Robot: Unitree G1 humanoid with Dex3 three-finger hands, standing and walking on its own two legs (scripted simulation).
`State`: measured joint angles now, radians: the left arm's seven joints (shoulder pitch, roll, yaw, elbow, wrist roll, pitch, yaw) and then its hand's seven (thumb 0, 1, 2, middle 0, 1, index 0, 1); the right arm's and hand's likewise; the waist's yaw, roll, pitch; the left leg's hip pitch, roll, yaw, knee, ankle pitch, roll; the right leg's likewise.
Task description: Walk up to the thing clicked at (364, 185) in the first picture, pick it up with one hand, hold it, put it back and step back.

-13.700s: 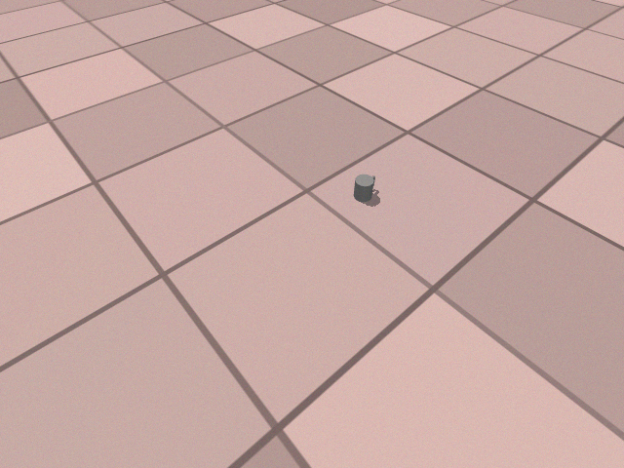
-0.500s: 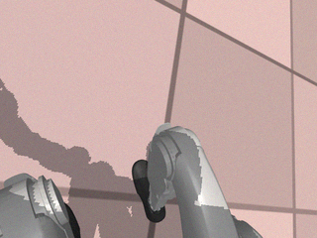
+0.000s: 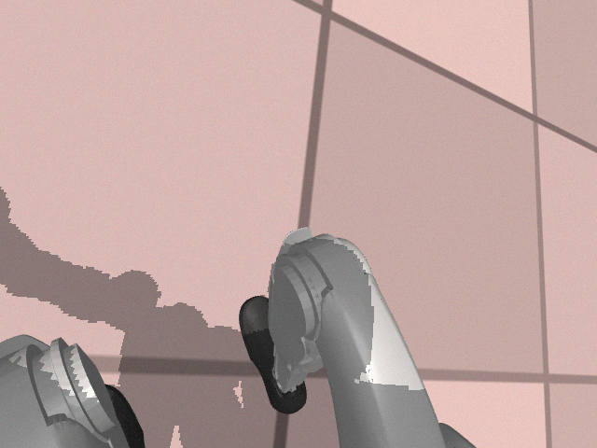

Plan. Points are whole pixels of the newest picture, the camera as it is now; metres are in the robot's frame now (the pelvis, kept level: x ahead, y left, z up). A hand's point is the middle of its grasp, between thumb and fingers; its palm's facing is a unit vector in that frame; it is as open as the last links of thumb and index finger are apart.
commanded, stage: close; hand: left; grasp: from above
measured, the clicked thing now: out of the picture +0.50 +0.31 -0.26
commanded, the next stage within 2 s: settle in 1.02 s
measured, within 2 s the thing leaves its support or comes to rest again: leaves its support in 1.54 s
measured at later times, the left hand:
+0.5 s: hand out of the picture +0.47 +0.32 -0.22, palm faces -0.46 -0.12 -0.88, open 11.8 cm
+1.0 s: hand out of the picture +0.47 +0.32 -0.22, palm faces -0.46 -0.12 -0.88, open 11.8 cm
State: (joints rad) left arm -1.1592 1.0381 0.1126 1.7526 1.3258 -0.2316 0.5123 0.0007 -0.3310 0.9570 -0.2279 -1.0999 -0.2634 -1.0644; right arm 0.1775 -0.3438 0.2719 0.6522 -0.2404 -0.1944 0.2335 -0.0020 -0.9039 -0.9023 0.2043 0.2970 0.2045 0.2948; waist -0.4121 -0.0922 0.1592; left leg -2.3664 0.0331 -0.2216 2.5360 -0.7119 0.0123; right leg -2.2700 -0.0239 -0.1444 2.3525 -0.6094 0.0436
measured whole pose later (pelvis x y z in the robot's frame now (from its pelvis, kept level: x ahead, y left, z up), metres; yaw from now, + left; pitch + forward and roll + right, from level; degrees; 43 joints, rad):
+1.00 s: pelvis +0.00 +0.00 +0.01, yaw +0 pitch +30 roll -14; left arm -1.18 1.04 0.07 1.76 1.31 -0.22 0.53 -0.01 -0.27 0.92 -0.50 -1.08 -0.34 -1.03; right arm 0.16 -0.35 0.29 0.64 -0.23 -0.22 0.23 0.00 -0.91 -0.91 0.20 0.30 0.20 0.29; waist -0.41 -0.10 0.16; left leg -2.36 0.03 -0.23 2.52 -0.71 0.01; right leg -2.25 -0.02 -0.15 2.33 -0.61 0.05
